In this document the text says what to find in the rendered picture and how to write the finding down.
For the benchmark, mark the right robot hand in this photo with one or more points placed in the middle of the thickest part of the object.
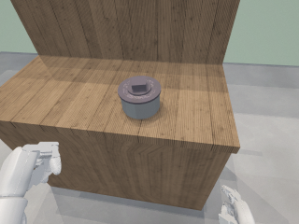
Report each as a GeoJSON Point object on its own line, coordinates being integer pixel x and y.
{"type": "Point", "coordinates": [239, 212]}

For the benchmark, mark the lid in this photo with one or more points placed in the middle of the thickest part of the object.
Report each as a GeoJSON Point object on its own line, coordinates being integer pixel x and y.
{"type": "Point", "coordinates": [139, 96]}

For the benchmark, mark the left robot hand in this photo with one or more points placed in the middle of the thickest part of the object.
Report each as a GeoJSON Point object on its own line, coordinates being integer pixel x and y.
{"type": "Point", "coordinates": [27, 166]}

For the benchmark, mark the table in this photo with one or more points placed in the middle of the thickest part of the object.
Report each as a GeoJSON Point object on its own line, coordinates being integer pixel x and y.
{"type": "Point", "coordinates": [69, 94]}

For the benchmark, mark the pot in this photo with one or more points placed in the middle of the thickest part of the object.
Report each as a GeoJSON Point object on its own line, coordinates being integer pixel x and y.
{"type": "Point", "coordinates": [143, 111]}

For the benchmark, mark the left robot forearm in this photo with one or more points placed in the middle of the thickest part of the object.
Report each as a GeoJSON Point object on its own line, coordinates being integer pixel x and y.
{"type": "Point", "coordinates": [12, 210]}

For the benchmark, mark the knob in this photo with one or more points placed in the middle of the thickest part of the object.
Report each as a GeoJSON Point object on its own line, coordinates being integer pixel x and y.
{"type": "Point", "coordinates": [139, 83]}

